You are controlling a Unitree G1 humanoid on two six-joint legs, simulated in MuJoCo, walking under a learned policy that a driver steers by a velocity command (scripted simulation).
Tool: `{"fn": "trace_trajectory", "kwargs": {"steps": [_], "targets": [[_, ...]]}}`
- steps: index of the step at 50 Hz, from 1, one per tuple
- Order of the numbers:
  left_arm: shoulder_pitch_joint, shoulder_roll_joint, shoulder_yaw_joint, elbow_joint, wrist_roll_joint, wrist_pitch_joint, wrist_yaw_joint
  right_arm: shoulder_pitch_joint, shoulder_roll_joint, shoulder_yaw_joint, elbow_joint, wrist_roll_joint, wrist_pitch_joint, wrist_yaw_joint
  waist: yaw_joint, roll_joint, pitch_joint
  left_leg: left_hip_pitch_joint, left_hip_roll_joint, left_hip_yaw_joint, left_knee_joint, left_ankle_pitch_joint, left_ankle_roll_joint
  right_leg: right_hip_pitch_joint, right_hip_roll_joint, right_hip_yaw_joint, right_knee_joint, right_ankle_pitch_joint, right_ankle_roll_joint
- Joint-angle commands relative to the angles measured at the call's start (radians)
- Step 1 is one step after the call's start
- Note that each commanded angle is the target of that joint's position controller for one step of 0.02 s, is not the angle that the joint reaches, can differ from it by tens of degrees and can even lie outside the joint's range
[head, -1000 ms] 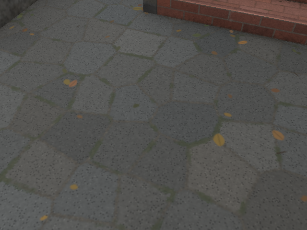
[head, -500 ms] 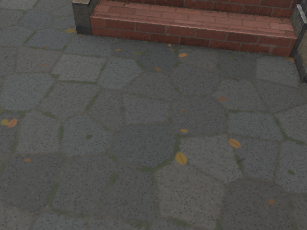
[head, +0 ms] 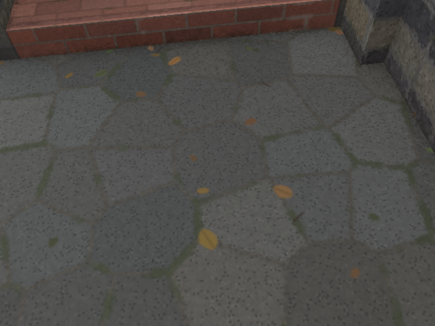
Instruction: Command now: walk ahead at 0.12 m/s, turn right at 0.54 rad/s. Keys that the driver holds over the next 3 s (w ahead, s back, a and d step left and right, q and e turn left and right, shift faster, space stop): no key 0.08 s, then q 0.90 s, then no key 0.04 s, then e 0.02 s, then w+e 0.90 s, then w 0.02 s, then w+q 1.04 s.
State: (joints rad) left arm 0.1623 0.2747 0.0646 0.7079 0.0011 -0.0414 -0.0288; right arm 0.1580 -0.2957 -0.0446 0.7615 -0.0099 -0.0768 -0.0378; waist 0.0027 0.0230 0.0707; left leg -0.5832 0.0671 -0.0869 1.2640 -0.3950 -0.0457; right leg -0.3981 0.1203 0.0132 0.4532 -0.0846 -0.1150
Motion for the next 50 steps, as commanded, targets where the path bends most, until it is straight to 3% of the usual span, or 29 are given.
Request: {"fn": "trace_trajectory", "kwargs": {"steps": [1,5,9,11,13,14,15,16,17,18,21,23,25,26,27,28,29,30,31,32,35,39,41,45,46,47,48,49,50], "targets": [[-0.015,0.136,0.033,-0.072,0.005,-0.016,0.014,0.185,-0.062,-0.024,-0.033,-0.012,0.03,-0.019,-0.063,-0.064,-0.189,0.059,-0.008,0.016,-0.091,0.075,-0.031,0.059,-0.253,0.223,-0.134,0.521,-0.198],[-0.002,0.121,0.019,-0.063,-0.001,0.01,0.039,0.11,-0.058,-0.022,-0.072,-0.005,0.053,-0.027,-0.033,-0.1,-0.227,0.025,0.005,0.007,-0.235,0.16,-0.051,0.108,-0.257,0.235,-0.125,0.301,-0.16],[-0.01,0.063,-0.014,-0.034,0.026,0.012,0.041,0.045,-0.026,-0.006,-0.085,0.004,0.055,-0.01,0.005,-0.132,-0.196,0.168,0.029,0.015,-0.47,0.22,-0.032,0.059,-0.257,0.21,-0.152,0.007,-0.13],[0.01,0.076,-0.017,-0.009,0.035,0.005,0.03,0.036,-0.044,-0.011,-0.093,0.011,0.048,0.0,0.022,-0.146,-0.168,0.23,0.006,0.039,-0.548,0.163,-0.011,0.063,-0.279,0.224,-0.136,-0.043,-0.13],[0.002,0.101,-0.015,0.0,0.018,0.008,0.031,0.046,-0.061,-0.018,-0.106,0.011,0.038,0.007,0.0,-0.134,-0.139,0.276,-0.028,0.079,-0.704,0.179,0.026,0.094,-0.277,0.232,-0.075,-0.027,-0.102],[0.038,0.105,-0.015,0.011,0.011,0.009,0.036,0.042,-0.081,-0.021,-0.117,0.003,0.034,0.009,0.005,-0.103,-0.133,0.298,-0.016,0.052,-0.776,0.299,0.047,0.115,-0.259,0.23,-0.042,-0.005,-0.065],[0.077,0.108,-0.014,0.008,0.018,0.005,0.045,0.042,-0.133,-0.029,-0.136,-0.007,0.032,0.007,0.037,-0.025,-0.155,0.338,0.054,-0.034,-0.759,0.558,0.078,0.112,-0.21,0.199,0.038,-0.029,-0.02],[0.121,0.104,-0.009,0.008,0.02,0.001,0.051,0.032,-0.184,-0.047,-0.141,0.0,0.037,0.008,0.081,0.118,-0.166,0.354,0.096,-0.108,-0.765,0.622,0.132,0.075,-0.107,0.084,0.105,-0.132,0.026],[0.058,0.094,-0.009,-0.002,0.024,0.003,0.058,0.059,-0.157,-0.05,-0.135,0.011,0.043,0.014,0.044,0.194,-0.152,0.315,0.125,-0.188,-0.829,0.52,0.184,0.063,-0.049,-0.012,0.178,-0.195,0.074],[0.003,0.088,-0.007,-0.021,0.019,0.01,0.062,0.075,-0.119,-0.041,-0.138,0.007,0.044,0.015,0.024,0.213,-0.136,0.313,0.167,-0.276,-0.867,0.467,0.219,0.033,-0.05,-0.016,0.211,-0.221,0.088],[-0.019,0.062,0.0,-0.032,0.005,0.032,0.061,0.079,-0.141,-0.053,-0.168,0.008,0.045,0.008,0.009,0.227,-0.135,0.359,0.191,-0.356,-0.866,0.545,0.257,-0.024,-0.044,0.008,0.276,-0.345,0.078],[-0.015,0.046,0.0,-0.034,-0.002,0.029,0.054,0.067,-0.151,-0.063,-0.186,0.019,0.052,0.0,0.012,0.193,-0.165,0.398,0.173,-0.356,-0.843,0.602,0.243,-0.019,-0.052,0.025,0.232,-0.378,0.075],[0.03,0.043,0.003,-0.013,-0.011,0.024,0.045,0.019,-0.147,-0.069,-0.21,0.039,0.079,-0.01,0.04,0.163,-0.192,0.367,0.112,-0.302,-0.804,0.559,0.191,0.108,-0.057,0.007,0.032,-0.195,0.077],[0.053,0.068,0.013,-0.003,-0.006,0.025,0.04,0.018,-0.131,-0.067,-0.222,0.042,0.092,-0.014,0.039,0.133,-0.208,0.308,0.072,-0.272,-0.767,0.453,0.157,0.206,-0.098,0.024,-0.026,-0.107,0.071],[0.082,0.128,0.03,-0.007,0.009,0.032,0.042,0.022,-0.088,-0.055,-0.24,0.031,0.099,-0.012,0.032,0.004,-0.202,0.168,-0.003,-0.203,-0.636,0.264,0.11,0.304,-0.235,0.146,-0.075,-0.032,0.022],[0.075,0.196,0.045,0.005,0.026,0.04,0.036,0.034,-0.053,-0.044,-0.279,0.027,0.096,-0.004,0.0,-0.299,-0.142,-0.021,-0.146,-0.023,-0.478,-0.077,0.056,0.298,-0.428,0.383,-0.158,0.115,-0.113],[0.059,0.155,0.033,-0.024,0.037,0.029,0.037,0.049,-0.115,-0.065,-0.266,0.011,0.089,0.0,0.017,-0.258,-0.143,-0.065,-0.098,-0.046,-0.218,-0.243,0.017,0.291,-0.546,0.46,-0.163,0.251,-0.215],[0.018,0.118,0.022,-0.042,0.034,0.02,0.043,0.071,-0.151,-0.082,-0.24,0.02,0.09,0.007,-0.005,-0.135,-0.139,-0.081,-0.085,-0.072,-0.091,-0.203,0.008,0.287,-0.519,0.388,-0.145,0.294,-0.209],[-0.036,0.111,0.02,-0.055,0.022,0.015,0.046,0.107,-0.139,-0.084,-0.211,0.025,0.099,0.006,-0.035,-0.078,-0.126,-0.083,-0.074,-0.066,-0.048,-0.146,-0.006,0.284,-0.455,0.288,-0.125,0.291,-0.161],[-0.061,0.115,0.021,-0.057,0.008,0.011,0.05,0.113,-0.122,-0.079,-0.203,0.022,0.106,0.004,-0.033,-0.078,-0.109,-0.109,-0.064,-0.062,-0.041,-0.082,-0.019,0.297,-0.425,0.229,-0.12,0.297,-0.136],[-0.014,0.13,0.024,-0.04,0.012,0.026,0.068,0.044,-0.072,-0.058,-0.236,0.032,0.113,0.012,0.009,-0.114,-0.109,-0.099,-0.053,0.019,-0.11,0.013,-0.051,0.328,-0.375,0.097,-0.129,0.341,-0.128],[0.021,0.174,0.039,-0.027,0.008,0.049,0.074,-0.04,-0.042,-0.036,-0.292,0.029,0.114,0.035,0.054,-0.159,-0.131,-0.017,-0.017,0.078,-0.326,0.013,-0.051,0.363,-0.403,0.032,-0.131,0.291,-0.133],[0.009,0.197,0.048,-0.028,0.003,0.051,0.066,-0.034,-0.056,-0.038,-0.301,0.03,0.115,0.045,0.052,-0.179,-0.138,0.068,-0.02,0.116,-0.413,0.007,-0.034,0.328,-0.418,0.006,-0.126,0.287,-0.128],[-0.01,0.216,0.057,-0.015,-0.024,0.043,0.052,0.001,-0.079,-0.053,-0.306,0.033,0.124,0.056,0.022,-0.193,-0.141,0.189,-0.041,0.159,-0.63,0.073,0.03,0.315,-0.443,-0.022,-0.061,0.249,-0.079],[-0.019,0.21,0.056,-0.01,-0.034,0.042,0.051,0.034,-0.078,-0.058,-0.294,0.03,0.124,0.058,-0.002,-0.185,-0.147,0.262,-0.063,0.179,-0.745,0.156,0.058,0.294,-0.426,-0.052,-0.011,0.209,-0.044],[0.021,0.179,0.049,0.01,-0.034,0.04,0.049,0.075,-0.102,-0.071,-0.278,0.024,0.123,0.051,-0.011,-0.141,-0.158,0.372,-0.087,0.164,-0.837,0.251,0.089,0.238,-0.387,-0.098,0.074,0.131,0.012],[0.047,0.129,0.036,0.008,-0.003,0.038,0.045,0.125,-0.183,-0.097,-0.279,0.024,0.119,0.037,-0.014,0.039,-0.182,0.56,0.041,-0.028,-0.864,0.561,0.146,0.045,-0.306,-0.179,0.296,-0.087,0.099],[-0.003,0.081,0.013,-0.058,0.039,0.034,0.045,0.126,-0.294,-0.111,-0.314,-0.002,0.108,0.03,-0.007,0.307,-0.176,0.641,0.312,-0.417,-0.867,0.839,0.339,-0.275,-0.16,-0.165,0.57,-0.585,0.181],[-0.079,0.137,0.03,-0.063,0.022,0.032,0.05,0.161,-0.236,-0.096,-0.302,-0.02,0.082,0.043,-0.085,0.181,-0.254,0.587,0.347,-0.427,-0.901,0.787,0.425,-0.288,-0.147,0.011,0.746,-0.608,0.185]]}}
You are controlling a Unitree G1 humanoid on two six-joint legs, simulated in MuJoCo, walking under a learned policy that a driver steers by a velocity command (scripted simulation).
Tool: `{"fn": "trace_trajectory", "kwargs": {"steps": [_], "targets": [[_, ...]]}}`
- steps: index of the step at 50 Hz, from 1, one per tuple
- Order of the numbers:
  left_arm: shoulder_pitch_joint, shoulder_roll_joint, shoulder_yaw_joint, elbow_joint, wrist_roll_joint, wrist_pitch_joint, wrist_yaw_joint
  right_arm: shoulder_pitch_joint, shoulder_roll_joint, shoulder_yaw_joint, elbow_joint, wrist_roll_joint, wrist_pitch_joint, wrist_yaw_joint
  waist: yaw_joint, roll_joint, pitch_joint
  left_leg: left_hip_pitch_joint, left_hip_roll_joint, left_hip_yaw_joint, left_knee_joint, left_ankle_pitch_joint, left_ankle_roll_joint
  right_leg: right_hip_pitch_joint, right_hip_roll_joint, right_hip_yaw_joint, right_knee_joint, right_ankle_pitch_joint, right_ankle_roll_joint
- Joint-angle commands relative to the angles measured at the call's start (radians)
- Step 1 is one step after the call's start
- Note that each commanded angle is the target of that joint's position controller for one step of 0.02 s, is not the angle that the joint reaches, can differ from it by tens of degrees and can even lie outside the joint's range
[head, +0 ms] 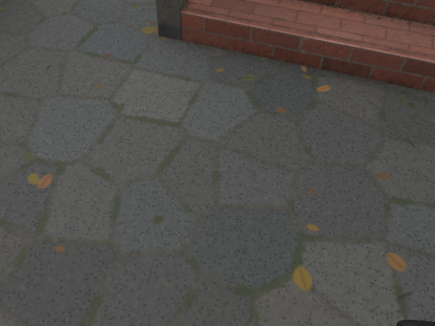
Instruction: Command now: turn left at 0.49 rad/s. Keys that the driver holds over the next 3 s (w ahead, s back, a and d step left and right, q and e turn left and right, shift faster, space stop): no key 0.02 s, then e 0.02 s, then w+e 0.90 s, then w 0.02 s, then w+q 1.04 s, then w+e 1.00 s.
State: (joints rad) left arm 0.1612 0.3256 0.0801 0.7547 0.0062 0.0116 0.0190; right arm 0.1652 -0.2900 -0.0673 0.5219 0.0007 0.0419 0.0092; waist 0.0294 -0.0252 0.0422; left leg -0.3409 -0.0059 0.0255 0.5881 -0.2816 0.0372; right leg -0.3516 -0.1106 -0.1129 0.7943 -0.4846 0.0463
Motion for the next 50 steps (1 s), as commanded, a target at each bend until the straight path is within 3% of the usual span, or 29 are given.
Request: {"fn": "trace_trajectory", "kwargs": {"steps": [1,2,3,4,6,8,12,16,22,26,28,29,30,31,32,33,34,35,36,37,40,44,47,50], "targets": [[-0.074,0.103,0.021,-0.102,-0.013,-0.014,0.003,0.105,-0.207,-0.055,-0.052,-0.032,-0.054,0.0,-0.076,0.191,-0.181,0.293,0.366,-0.433,-0.229,0.605,0.295,-0.336,0.062,0.162,0.448,-0.125,0.012],[-0.039,0.1,0.023,-0.072,-0.018,-0.006,0.008,0.036,-0.165,-0.044,-0.049,-0.015,-0.061,-0.002,-0.038,0.15,-0.158,0.256,0.298,-0.341,-0.227,0.529,0.232,-0.319,0.044,0.169,0.421,-0.043,0.008],[-0.009,0.106,0.025,-0.05,-0.008,-0.002,0.008,0.01,-0.122,-0.03,-0.042,0.005,-0.06,-0.006,-0.022,0.135,-0.166,0.243,0.256,-0.294,-0.243,0.385,0.191,-0.304,0.032,0.162,0.379,0.035,0.011],[0.023,0.101,0.025,-0.03,-0.003,-0.002,0.0,0.016,-0.104,-0.02,-0.029,0.011,-0.061,-0.01,-0.014,0.15,-0.175,0.214,0.225,-0.261,-0.277,0.234,0.177,-0.26,0.037,0.134,0.372,0.113,0.013],[0.038,0.081,0.018,-0.012,-0.018,-0.01,-0.019,0.06,-0.097,-0.015,0.002,0.001,-0.07,-0.014,-0.03,0.185,-0.144,0.204,0.212,-0.273,-0.371,-0.087,0.173,-0.256,0.039,0.114,0.318,0.208,0.008],[-0.023,0.084,0.016,-0.032,-0.029,-0.024,-0.021,0.079,-0.119,-0.02,0.02,-0.015,-0.088,-0.022,-0.051,0.184,-0.07,0.226,0.241,-0.305,-0.429,-0.159,0.177,-0.314,0.033,0.139,0.223,0.251,-0.009],[-0.036,0.061,0.011,-0.032,-0.026,-0.046,-0.027,0.116,-0.136,-0.033,0.062,-0.013,-0.117,-0.028,-0.065,0.145,-0.038,0.312,0.284,-0.277,-0.467,-0.118,0.173,-0.371,0.027,0.181,0.093,0.293,-0.028],[-0.021,0.042,0.008,-0.03,-0.03,-0.049,-0.034,0.124,-0.142,-0.044,0.098,-0.006,-0.13,-0.022,-0.066,0.123,-0.01,0.317,0.306,-0.214,-0.499,-0.097,0.176,-0.388,0.025,0.2,0.046,0.317,-0.027],[-0.07,0.008,-0.008,-0.068,-0.029,-0.051,-0.048,0.132,-0.152,-0.059,0.148,0.004,-0.132,-0.015,-0.087,0.106,0.016,0.318,0.314,-0.073,-0.488,0.003,0.16,-0.353,0.005,0.152,-0.054,0.329,-0.037],[-0.101,0.016,-0.013,-0.105,-0.032,-0.051,-0.064,0.132,-0.17,-0.07,0.173,0.02,-0.125,-0.007,-0.093,0.119,0.026,0.306,0.32,-0.004,-0.433,0.024,0.136,-0.27,0.012,0.095,-0.115,0.263,-0.077],[-0.057,0.028,-0.007,-0.106,-0.033,-0.05,-0.069,0.109,-0.181,-0.072,0.178,0.03,-0.114,-0.006,-0.056,0.111,0.012,0.281,0.315,0.036,-0.349,0.091,0.111,-0.164,0.045,0.042,-0.164,0.248,-0.114],[0.024,0.046,0.007,-0.084,-0.031,-0.05,-0.067,0.088,-0.181,-0.07,0.176,0.031,-0.11,-0.008,-0.006,0.099,-0.029,0.228,0.285,0.088,-0.223,0.253,0.083,-0.017,0.099,-0.006,-0.205,0.261,-0.135],[0.174,0.109,0.042,-0.04,-0.036,-0.048,-0.058,0.106,-0.144,-0.055,0.177,0.021,-0.108,-0.01,0.055,0.05,-0.12,0.153,0.222,0.16,0.019,0.422,0.041,0.212,0.153,-0.011,-0.232,0.263,-0.168],[0.353,0.229,0.081,-0.015,-0.04,-0.044,-0.039,0.092,-0.086,-0.028,0.139,-0.012,-0.113,-0.013,0.122,-0.148,-0.206,-0.099,0.143,0.207,0.425,0.193,-0.04,0.464,-0.042,0.32,-0.312,0.215,-0.258],[0.333,0.317,0.078,-0.05,-0.032,-0.062,-0.043,0.114,-0.005,-0.002,0.079,-0.022,-0.144,-0.013,0.047,-0.322,-0.285,-0.457,-0.038,0.019,0.696,-0.334,-0.084,0.649,-0.226,0.891,-0.503,0.009,-0.426],[0.313,0.221,0.055,-0.062,-0.031,-0.08,-0.05,0.034,-0.112,-0.02,0.085,0.022,-0.171,-0.004,0.1,-0.152,-0.254,-0.566,0.016,-0.106,0.777,-0.262,-0.06,0.633,-0.244,0.873,-0.57,-0.023,-0.411],[0.273,0.166,0.037,-0.066,-0.028,-0.088,-0.052,0.007,-0.139,-0.025,0.074,0.04,-0.185,0.003,0.075,-0.125,-0.175,-0.599,0.061,-0.096,0.745,-0.163,-0.025,0.562,-0.217,0.748,-0.548,0.045,-0.378],[0.21,0.131,0.025,-0.082,-0.03,-0.086,-0.052,0.012,-0.135,-0.024,0.089,0.018,-0.188,-0.003,0.038,-0.036,-0.13,-0.541,0.104,-0.094,0.677,-0.08,-0.017,0.449,-0.175,0.636,-0.53,0.143,-0.341],[0.148,0.104,0.014,-0.101,-0.025,-0.08,-0.048,0.015,-0.131,-0.027,0.096,-0.008,-0.185,-0.008,0.006,-0.021,-0.094,-0.471,0.128,-0.097,0.59,-0.012,-0.023,0.344,-0.131,0.553,-0.542,0.234,-0.319],[0.115,0.091,0.007,-0.119,-0.014,-0.079,-0.042,0.026,-0.127,-0.03,0.096,-0.013,-0.176,-0.004,-0.021,-0.047,-0.083,-0.408,0.136,-0.098,0.557,0.034,-0.03,0.275,-0.102,0.507,-0.567,0.311,-0.314],[0.116,0.11,0.011,-0.11,-0.015,-0.087,-0.025,0.019,-0.101,-0.025,0.1,-0.021,-0.15,-0.004,-0.041,-0.032,-0.064,-0.37,0.104,-0.067,0.455,0.132,-0.072,0.206,-0.056,0.402,-0.592,0.542,-0.317],[0.186,0.114,0.014,-0.07,-0.028,-0.083,-0.003,-0.139,-0.051,-0.004,0.061,-0.014,-0.151,-0.002,0.008,-0.05,-0.022,-0.333,0.045,-0.055,0.141,0.335,-0.094,0.183,0.006,0.334,-0.578,0.576,-0.267],[0.241,0.123,0.019,-0.046,-0.037,-0.077,0.004,-0.25,-0.045,0.002,0.035,0.0,-0.162,0.017,0.049,-0.065,-0.002,-0.295,0.012,-0.056,-0.017,0.395,-0.087,0.209,-0.008,0.377,-0.563,0.514,-0.255],[0.267,0.11,0.015,-0.02,-0.034,-0.073,0.011,-0.267,-0.057,0.001,0.039,0.002,-0.177,0.039,0.057,-0.069,-0.002,-0.271,0.018,-0.063,-0.097,0.44,-0.05,0.302,-0.058,0.398,-0.529,0.516,-0.245]]}}
Over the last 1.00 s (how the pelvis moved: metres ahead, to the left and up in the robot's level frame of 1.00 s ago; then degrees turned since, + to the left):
0.05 0.08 0.00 22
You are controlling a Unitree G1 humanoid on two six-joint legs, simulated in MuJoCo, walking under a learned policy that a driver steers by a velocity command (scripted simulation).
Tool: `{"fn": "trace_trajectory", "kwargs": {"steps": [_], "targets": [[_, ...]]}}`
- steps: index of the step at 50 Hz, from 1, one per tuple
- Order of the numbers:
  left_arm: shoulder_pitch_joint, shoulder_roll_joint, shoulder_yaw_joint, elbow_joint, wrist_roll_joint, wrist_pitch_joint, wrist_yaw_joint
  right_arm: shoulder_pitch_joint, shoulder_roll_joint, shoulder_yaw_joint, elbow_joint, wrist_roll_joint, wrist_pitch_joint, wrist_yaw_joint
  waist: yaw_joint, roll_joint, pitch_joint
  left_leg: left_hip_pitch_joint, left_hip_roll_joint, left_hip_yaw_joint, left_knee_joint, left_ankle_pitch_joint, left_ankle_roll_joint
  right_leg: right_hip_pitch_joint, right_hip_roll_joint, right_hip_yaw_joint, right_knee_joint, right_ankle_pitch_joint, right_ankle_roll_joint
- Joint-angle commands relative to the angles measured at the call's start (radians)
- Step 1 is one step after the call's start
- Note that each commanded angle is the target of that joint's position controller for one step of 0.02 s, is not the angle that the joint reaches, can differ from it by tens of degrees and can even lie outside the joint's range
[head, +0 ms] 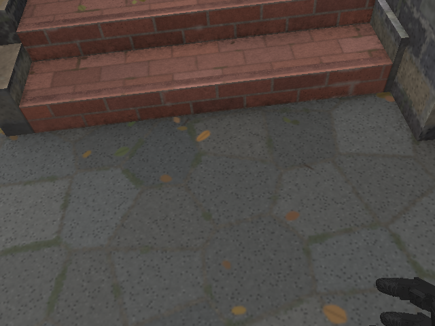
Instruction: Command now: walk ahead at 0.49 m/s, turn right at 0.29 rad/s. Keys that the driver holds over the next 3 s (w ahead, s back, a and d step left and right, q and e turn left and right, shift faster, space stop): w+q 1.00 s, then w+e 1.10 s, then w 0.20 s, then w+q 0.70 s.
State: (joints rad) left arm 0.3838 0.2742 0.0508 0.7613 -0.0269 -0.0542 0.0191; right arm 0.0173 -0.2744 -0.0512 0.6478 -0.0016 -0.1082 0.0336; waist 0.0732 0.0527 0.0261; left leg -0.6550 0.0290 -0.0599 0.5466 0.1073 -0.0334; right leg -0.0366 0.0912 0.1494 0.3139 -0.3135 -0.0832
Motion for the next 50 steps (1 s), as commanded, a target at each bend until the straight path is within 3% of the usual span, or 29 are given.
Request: {"fn": "trace_trajectory", "kwargs": {"steps": [1,3,4,5,6,7,8,9,10,11,12,15,17,20,24,26,28,29,30,31,32,33,34,35,36,38,40,46,50], "targets": [[0.043,0.165,0.046,-0.02,0.003,-0.004,0.013,-0.111,-0.079,-0.018,-0.085,0.006,-0.028,0.018,0.007,-0.155,0.019,0.043,-0.012,0.022,-0.062,0.023,0.037,0.022,-0.28,0.138,-0.036,0.38,-0.108],[0.032,0.172,0.05,-0.015,0.011,0.003,0.011,-0.07,-0.099,-0.025,-0.076,0.009,-0.025,0.019,-0.015,-0.174,0.009,0.081,-0.026,0.051,-0.066,-0.093,0.077,0.091,-0.294,0.119,0.024,0.572,-0.09],[0.024,0.179,0.052,-0.016,0.013,0.006,0.01,-0.017,-0.12,-0.036,-0.064,0.008,-0.024,0.014,-0.042,-0.184,-0.031,0.159,-0.057,0.085,-0.065,-0.149,0.104,0.116,-0.28,0.097,0.101,0.773,-0.079],[0.007,0.177,0.048,-0.02,0.017,0.011,0.007,0.098,-0.149,-0.051,-0.036,0.006,-0.023,0.008,-0.106,-0.177,-0.112,0.319,-0.08,0.114,-0.085,-0.131,0.141,0.109,-0.24,0.053,0.255,0.942,-0.06],[-0.009,0.153,0.034,-0.039,0.03,0.012,0.006,0.269,-0.179,-0.057,-0.007,-0.005,-0.021,0.005,-0.18,-0.137,-0.252,0.614,0.027,-0.007,-0.033,-0.068,0.208,-0.038,-0.206,0.032,0.495,0.828,-0.038],[0.135,0.07,0.01,-0.042,0.028,0.001,0.001,0.385,-0.262,-0.079,0.019,-0.016,-0.017,0.006,-0.139,0.139,-0.415,1.013,0.268,-0.467,-0.055,-0.178,0.396,-0.42,-0.038,-0.031,0.916,0.292,0.048],[0.139,0.09,0.002,-0.039,0.025,-0.018,-0.008,0.404,-0.197,-0.064,0.042,0.017,-0.015,0.017,-0.139,0.234,-0.429,1.077,0.319,-0.76,-0.225,-0.353,0.425,-0.606,0.005,0.009,1.037,-0.217,0.061],[0.01,0.161,0.018,-0.068,0.005,-0.033,-0.017,0.326,-0.146,-0.049,0.027,0.033,-0.008,0.01,-0.151,0.123,-0.243,0.944,0.293,-0.651,-0.245,-0.46,0.369,-0.703,-0.067,0.024,1.076,-0.164,0.053],[-0.094,0.163,0.014,-0.094,0.003,-0.049,-0.021,0.269,-0.132,-0.042,0.01,0.021,0.003,0.004,-0.144,0.006,-0.14,0.785,0.251,-0.533,-0.269,-0.416,0.333,-0.696,-0.106,-0.003,1.03,-0.09,0.045],[-0.148,0.151,0.015,-0.109,0.019,-0.059,-0.023,0.235,-0.123,-0.037,0.005,0.012,0.01,0.004,-0.117,-0.064,-0.051,0.647,0.21,-0.451,-0.296,-0.309,0.321,-0.682,-0.133,-0.026,0.949,-0.049,0.048],[-0.143,0.146,0.019,-0.113,0.034,-0.061,-0.022,0.222,-0.115,-0.032,-0.001,0.003,0.009,0.0,-0.087,-0.059,-0.041,0.579,0.177,-0.402,-0.315,-0.22,0.312,-0.635,-0.162,-0.027,0.876,-0.009,0.054],[-0.112,0.104,0.01,-0.113,0.049,-0.051,-0.016,0.224,-0.12,-0.032,0.006,0.012,0.009,-0.01,-0.053,0.005,-0.048,0.487,0.129,-0.313,-0.347,-0.079,0.324,-0.572,-0.174,-0.062,0.73,0.011,0.098],[-0.179,0.082,0.0,-0.137,0.051,-0.046,-0.01,0.248,-0.15,-0.041,0.019,0.017,0.011,-0.022,-0.068,0.01,-0.03,0.437,0.109,-0.259,-0.358,-0.037,0.322,-0.567,-0.165,-0.083,0.598,0.083,0.127],[-0.306,0.057,-0.011,-0.163,0.046,-0.052,-0.014,0.295,-0.171,-0.048,0.038,0.027,0.025,-0.036,-0.116,0.011,-0.02,0.387,0.06,-0.206,-0.339,-0.074,0.271,-0.491,-0.125,-0.089,0.37,0.304,0.143],[-0.411,0.073,-0.003,-0.188,0.025,-0.064,-0.029,0.37,-0.169,-0.048,0.063,0.035,0.047,-0.045,-0.153,0.028,-0.024,0.434,0.074,-0.273,-0.276,-0.159,0.244,-0.425,-0.08,-0.073,0.225,0.374,0.142],[-0.42,0.098,0.009,-0.194,0.021,-0.072,-0.034,0.377,-0.165,-0.048,0.065,0.035,0.056,-0.049,-0.142,0.042,-0.029,0.494,0.093,-0.339,-0.225,-0.196,0.23,-0.398,-0.072,-0.055,0.17,0.312,0.125],[-0.353,0.121,0.025,-0.179,0.016,-0.081,-0.033,0.351,-0.163,-0.05,0.057,0.032,0.064,-0.051,-0.094,0.067,-0.042,0.507,0.092,-0.374,-0.155,-0.177,0.207,-0.297,-0.075,-0.064,0.117,0.257,0.09],[-0.269,0.145,0.04,-0.161,0.022,-0.084,-0.027,0.338,-0.138,-0.042,0.049,0.028,0.065,-0.049,-0.048,0.063,-0.089,0.476,0.052,-0.35,-0.066,-0.142,0.179,-0.157,-0.099,-0.064,0.086,0.255,0.058],[-0.12,0.196,0.057,-0.148,0.037,-0.086,-0.017,0.321,-0.083,-0.021,0.028,0.015,0.059,-0.044,0.022,-0.008,-0.213,0.369,0.002,-0.28,0.176,-0.215,0.143,0.082,-0.248,0.063,0.113,0.217,-0.011],[-0.016,0.276,0.078,-0.118,0.048,-0.07,-0.013,0.451,-0.013,0.002,0.006,0.031,0.049,-0.045,-0.009,-0.279,-0.349,0.042,-0.135,-0.124,0.485,-0.605,0.074,0.413,-0.478,0.445,0.083,0.091,-0.172],[0.001,0.214,0.069,-0.105,0.027,-0.061,-0.022,0.464,-0.096,-0.009,0.009,0.046,0.047,-0.048,-0.003,-0.314,-0.319,-0.12,-0.066,-0.111,0.656,-0.702,0.058,0.399,-0.532,0.631,0.021,-0.121,-0.198],[-0.042,0.143,0.051,-0.115,0.025,-0.057,-0.021,0.377,-0.161,-0.029,0.01,0.045,0.053,-0.049,0.016,-0.201,-0.183,-0.16,-0.025,-0.117,0.72,-0.611,0.049,0.281,-0.482,0.499,-0.002,-0.145,-0.154],[-0.093,0.118,0.04,-0.119,0.03,-0.052,-0.021,0.318,-0.161,-0.032,-0.001,0.033,0.06,-0.049,0.002,-0.139,-0.103,-0.141,0.005,-0.085,0.72,-0.534,0.04,0.164,-0.435,0.359,-0.019,-0.04,-0.122],[-0.131,0.095,0.032,-0.113,0.033,-0.048,-0.022,0.284,-0.149,-0.034,-0.013,0.023,0.062,-0.045,-0.017,-0.129,-0.045,-0.123,0.029,-0.077,0.684,-0.482,0.034,0.07,-0.392,0.266,-0.049,0.055,-0.109],[-0.153,0.082,0.026,-0.107,0.039,-0.049,-0.022,0.275,-0.133,-0.036,-0.02,0.024,0.067,-0.039,-0.039,-0.152,-0.018,-0.088,0.055,-0.071,0.657,-0.448,0.032,0.001,-0.36,0.187,-0.077,0.118,-0.096],[-0.164,0.087,0.031,-0.091,0.036,-0.056,-0.023,0.275,-0.09,-0.028,-0.03,0.031,0.078,-0.03,-0.057,-0.171,-0.004,-0.049,0.073,-0.043,0.623,-0.412,0.026,-0.07,-0.335,0.085,-0.124,0.198,-0.099],[-0.159,0.114,0.041,-0.07,0.032,-0.063,-0.023,0.241,-0.073,-0.022,-0.05,0.025,0.083,-0.027,-0.06,-0.147,0.005,-0.067,0.083,-0.037,0.562,-0.367,0.013,-0.081,-0.344,0.017,-0.153,0.279,-0.118],[-0.132,0.175,0.054,-0.021,0.025,-0.053,-0.015,0.088,-0.053,-0.006,-0.094,0.022,0.069,0.002,-0.013,-0.109,0.022,-0.026,0.075,0.018,0.243,-0.102,0.026,-0.036,-0.329,-0.178,-0.158,0.386,-0.087],[-0.08,0.214,0.064,0.014,0.006,-0.036,-0.016,-0.01,-0.065,-0.007,-0.142,0.027,0.069,0.023,0.007,-0.11,0.053,-0.011,0.055,0.065,0.122,-0.142,0.067,0.059,-0.364,-0.233,-0.131,0.421,-0.056]]}}
Over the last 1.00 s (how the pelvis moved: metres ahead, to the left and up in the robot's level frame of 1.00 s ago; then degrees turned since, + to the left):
0.31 -0.14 0.01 -24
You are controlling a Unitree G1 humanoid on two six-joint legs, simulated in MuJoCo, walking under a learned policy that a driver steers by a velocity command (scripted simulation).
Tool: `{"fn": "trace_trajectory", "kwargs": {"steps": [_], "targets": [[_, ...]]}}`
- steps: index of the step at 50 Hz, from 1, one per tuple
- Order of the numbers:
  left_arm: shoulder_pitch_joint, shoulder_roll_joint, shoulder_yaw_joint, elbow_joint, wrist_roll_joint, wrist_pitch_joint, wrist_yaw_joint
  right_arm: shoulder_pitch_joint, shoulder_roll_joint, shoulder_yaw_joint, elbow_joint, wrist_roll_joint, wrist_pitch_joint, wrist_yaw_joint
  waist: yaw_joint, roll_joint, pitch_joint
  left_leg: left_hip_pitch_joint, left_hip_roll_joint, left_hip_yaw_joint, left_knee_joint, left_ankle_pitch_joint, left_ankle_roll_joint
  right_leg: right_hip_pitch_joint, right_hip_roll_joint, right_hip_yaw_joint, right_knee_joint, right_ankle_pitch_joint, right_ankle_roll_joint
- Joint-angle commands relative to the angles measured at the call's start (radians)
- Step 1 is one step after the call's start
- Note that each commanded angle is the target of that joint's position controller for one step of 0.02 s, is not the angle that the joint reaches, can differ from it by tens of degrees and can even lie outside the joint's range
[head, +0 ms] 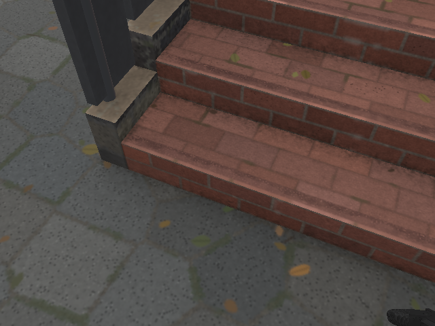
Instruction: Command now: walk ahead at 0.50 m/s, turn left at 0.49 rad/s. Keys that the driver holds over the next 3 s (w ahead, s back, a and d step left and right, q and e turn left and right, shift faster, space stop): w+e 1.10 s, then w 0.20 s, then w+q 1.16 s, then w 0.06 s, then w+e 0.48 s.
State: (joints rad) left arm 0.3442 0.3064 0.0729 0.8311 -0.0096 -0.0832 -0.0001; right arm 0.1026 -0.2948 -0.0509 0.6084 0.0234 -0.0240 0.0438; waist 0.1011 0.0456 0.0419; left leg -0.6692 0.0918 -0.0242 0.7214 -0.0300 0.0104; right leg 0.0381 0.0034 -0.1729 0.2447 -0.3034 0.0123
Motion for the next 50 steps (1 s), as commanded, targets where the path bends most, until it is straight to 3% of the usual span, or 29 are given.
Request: {"fn": "trace_trajectory", "kwargs": {"steps": [1,3,4,5,6,7,8,9,10,11,12,14,17,23,24,27,29,31,32,33,34,35,36,38,39,41,47,49,50], "targets": [[-0.017,0.185,0.042,-0.043,-0.018,-0.001,0.001,-0.108,-0.043,-0.006,-0.112,-0.001,-0.016,0.015,-0.022,-0.1,0.037,0.036,-0.024,0.039,-0.077,-0.056,0.041,-0.005,-0.286,0.088,-0.04,0.474,-0.151],[0.001,0.208,0.043,-0.021,-0.025,0.012,0.0,-0.048,-0.07,-0.022,-0.111,-0.009,-0.02,0.012,-0.084,-0.122,-0.011,0.19,-0.09,0.075,-0.124,-0.16,0.086,0.014,-0.292,0.077,0.079,0.781,-0.143],[-0.01,0.209,0.038,-0.015,-0.027,0.02,0.002,0.085,-0.109,-0.045,-0.074,-0.011,-0.02,0.006,-0.17,-0.111,-0.083,0.384,-0.128,0.098,-0.192,-0.115,0.115,-0.021,-0.267,0.043,0.238,0.895,-0.124],[0.043,0.125,0.004,0.001,0.056,0.02,0.001,0.276,-0.105,-0.034,0.026,-0.14,-0.015,-0.004,-0.212,-0.112,-0.174,0.641,-0.139,0.092,-0.207,-0.155,0.129,-0.147,-0.202,-0.025,0.498,0.752,-0.088],[0.143,-0.003,-0.034,-0.052,0.028,0.018,-0.019,0.373,-0.234,-0.064,0.02,-0.154,-0.021,-0.015,-0.206,0.146,-0.375,1.04,0.233,-0.366,-0.206,-0.136,0.246,-0.512,-0.086,-0.002,0.898,0.13,-0.032],[0.096,0.071,-0.012,-0.043,0.029,0.023,-0.012,0.42,-0.263,-0.075,0.011,-0.1,-0.014,-0.027,-0.262,0.128,-0.509,1.041,0.371,-0.679,-0.352,0.037,0.294,-0.604,0.048,0.173,1.103,-0.276,-0.03],[-0.02,0.114,0.004,-0.067,0.018,0.027,-0.007,0.353,-0.249,-0.068,0.032,-0.079,-0.014,-0.035,-0.244,0.034,-0.337,0.913,0.307,-0.468,-0.34,0.112,0.251,-0.67,0.004,0.282,1.133,-0.183,-0.052],[-0.033,0.085,-0.008,-0.065,0.009,0.021,-0.012,0.275,-0.172,-0.045,0.048,-0.073,-0.02,-0.037,-0.187,0.037,-0.191,0.754,0.265,-0.327,-0.364,0.148,0.214,-0.665,-0.041,0.264,1.052,-0.106,-0.059],[-0.015,0.078,-0.009,-0.043,0.016,0.026,-0.017,0.219,-0.11,-0.024,0.058,-0.066,-0.026,-0.034,-0.142,0.03,-0.118,0.651,0.211,-0.232,-0.402,0.142,0.166,-0.625,-0.077,0.252,0.958,-0.068,-0.059],[0.022,0.073,-0.008,-0.026,0.036,0.043,-0.019,0.181,-0.081,-0.011,0.064,-0.053,-0.03,-0.032,-0.102,0.065,-0.079,0.56,0.178,-0.165,-0.444,0.114,0.142,-0.563,-0.087,0.241,0.906,-0.048,-0.049],[0.051,0.07,-0.008,-0.002,0.044,0.059,-0.025,0.168,-0.067,-0.006,0.068,-0.053,-0.037,-0.03,-0.092,0.078,-0.077,0.506,0.164,-0.129,-0.477,0.086,0.139,-0.506,-0.083,0.228,0.897,-0.025,-0.043],[0.037,0.05,-0.008,-0.001,0.038,0.07,-0.042,0.178,-0.076,-0.011,0.092,-0.053,-0.055,-0.029,-0.081,0.072,-0.057,0.483,0.161,-0.089,-0.545,0.024,0.16,-0.518,-0.076,0.223,0.881,0.029,-0.039],[-0.088,0.031,-0.012,-0.032,0.044,0.07,-0.055,0.196,-0.088,-0.019,0.133,-0.053,-0.078,-0.033,-0.096,0.051,0.013,0.512,0.172,-0.031,-0.634,-0.083,0.17,-0.639,-0.098,0.232,0.791,0.15,-0.036],[-0.242,0.002,-0.025,-0.071,0.042,0.06,-0.075,0.247,-0.086,-0.022,0.199,-0.048,-0.079,-0.047,-0.128,0.03,0.051,0.608,0.162,0.128,-0.626,0.002,0.148,-0.665,-0.099,0.168,0.516,0.288,-0.038],[-0.277,-0.001,-0.027,-0.088,0.05,0.061,-0.078,0.264,-0.096,-0.026,0.213,-0.045,-0.077,-0.054,-0.138,0.028,0.061,0.628,0.172,0.139,-0.625,-0.001,0.143,-0.668,-0.097,0.149,0.474,0.282,-0.043],[-0.326,0.017,-0.023,-0.111,0.052,0.059,-0.088,0.285,-0.111,-0.03,0.241,-0.058,-0.066,-0.052,-0.148,0.023,0.071,0.672,0.177,0.195,-0.559,0.114,0.116,-0.613,-0.072,0.095,0.392,0.217,-0.082],[-0.31,0.025,-0.019,-0.117,0.062,0.06,-0.082,0.285,-0.128,-0.036,0.252,-0.055,-0.058,-0.057,-0.132,0.032,0.045,0.728,0.191,0.217,-0.446,0.342,0.101,-0.575,-0.028,0.06,0.364,0.118,-0.118],[-0.168,0.046,-0.003,-0.083,0.065,0.044,-0.064,0.266,-0.159,-0.039,0.251,-0.056,-0.043,-0.06,-0.067,0.015,-0.063,0.731,0.164,0.262,-0.146,0.634,0.085,-0.387,0.065,0.026,0.293,0.061,-0.165],[0.023,0.092,0.018,-0.028,0.073,0.036,-0.046,0.263,-0.152,-0.032,0.24,-0.053,-0.041,-0.066,0.014,-0.039,-0.182,0.605,0.134,0.27,0.113,0.508,0.055,-0.135,0.042,0.104,0.242,0.073,-0.211],[0.118,0.243,0.06,-0.025,0.071,0.038,-0.026,0.294,-0.052,-0.002,0.165,-0.03,-0.054,-0.048,0.016,-0.286,-0.297,0.194,0.005,0.29,0.499,0.003,-0.012,0.205,-0.256,0.574,0.202,0.033,-0.354],[0.1,0.274,0.068,-0.031,0.037,0.044,-0.024,0.235,-0.079,-0.01,0.155,-0.051,-0.061,-0.043,0.003,-0.26,-0.353,0.011,-0.121,0.081,0.649,-0.51,-0.026,0.268,-0.36,0.911,0.052,0.165,-0.405],[0.058,0.252,0.065,-0.023,0.025,0.052,-0.019,0.153,-0.1,-0.013,0.147,-0.051,-0.063,-0.036,0.002,-0.142,-0.239,-0.048,-0.048,-0.012,0.636,-0.413,-0.007,0.198,-0.315,0.733,0.054,0.184,-0.369],[0.004,0.191,0.05,-0.023,0.02,0.054,-0.014,0.147,-0.083,-0.004,0.152,-0.043,-0.071,-0.032,-0.034,-0.087,-0.125,-0.026,-0.006,-0.004,0.551,-0.321,-0.001,0.06,-0.279,0.616,0.045,0.258,-0.336],[-0.08,0.117,0.025,-0.029,0.008,0.049,-0.007,0.165,-0.078,-0.003,0.169,-0.069,-0.055,-0.036,-0.106,-0.072,-0.046,0.088,0.026,-0.002,0.407,-0.271,-0.016,-0.109,-0.181,0.476,0.012,0.44,-0.271],[-0.097,0.102,0.018,-0.032,0.01,0.043,-0.007,0.18,-0.064,0.003,0.18,-0.08,-0.04,-0.035,-0.122,-0.076,-0.065,0.151,0.017,0.005,0.395,-0.255,-0.029,-0.157,-0.156,0.429,0.016,0.562,-0.266],[-0.099,0.122,0.02,-0.032,0.009,0.026,-0.013,0.191,-0.045,0.01,0.175,-0.082,-0.02,-0.034,-0.145,-0.079,-0.099,0.184,-0.006,0.028,0.362,-0.253,-0.054,-0.191,-0.123,0.369,0.041,0.744,-0.27],[-0.026,0.133,0.029,-0.012,0.023,0.033,-0.005,0.004,-0.022,0.028,0.121,-0.067,-0.017,-0.037,-0.07,-0.149,-0.073,0.142,-0.033,0.044,0.097,-0.135,-0.077,-0.18,-0.106,0.427,0.017,0.431,-0.25],[-0.008,0.125,0.027,-0.013,0.029,0.037,0.002,-0.045,-0.034,0.03,0.105,-0.06,-0.026,-0.043,-0.051,-0.125,-0.051,0.145,-0.047,0.039,0.04,-0.122,-0.069,-0.172,-0.118,0.462,0.037,0.458,-0.254],[-0.002,0.117,0.025,-0.016,0.041,0.038,0.008,-0.055,-0.037,0.028,0.09,-0.062,-0.029,-0.051,-0.047,-0.151,-0.073,0.102,-0.053,0.038,0.103,-0.177,-0.049,-0.103,-0.161,0.53,0.076,0.537,-0.271]]}}
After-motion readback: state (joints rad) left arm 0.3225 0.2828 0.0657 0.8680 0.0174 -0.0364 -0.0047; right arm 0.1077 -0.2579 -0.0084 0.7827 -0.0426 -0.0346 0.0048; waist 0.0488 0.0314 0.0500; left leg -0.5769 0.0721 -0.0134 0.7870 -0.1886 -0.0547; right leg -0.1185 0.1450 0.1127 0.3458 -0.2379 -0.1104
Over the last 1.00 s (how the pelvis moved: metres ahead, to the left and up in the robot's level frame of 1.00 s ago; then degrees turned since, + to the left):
0.55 0.07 -0.01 28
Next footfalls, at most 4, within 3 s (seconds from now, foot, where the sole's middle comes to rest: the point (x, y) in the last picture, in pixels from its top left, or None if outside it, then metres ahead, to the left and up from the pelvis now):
0.10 left None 0.23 0.14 -0.77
0.64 right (283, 323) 0.48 -0.11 -0.77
1.12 left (258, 246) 0.72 -0.03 -0.77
1.60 right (367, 197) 0.85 -0.35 -0.62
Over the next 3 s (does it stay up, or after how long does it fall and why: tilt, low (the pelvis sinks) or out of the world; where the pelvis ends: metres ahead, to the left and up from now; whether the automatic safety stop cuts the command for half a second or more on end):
stays up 1.41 -0.39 0.44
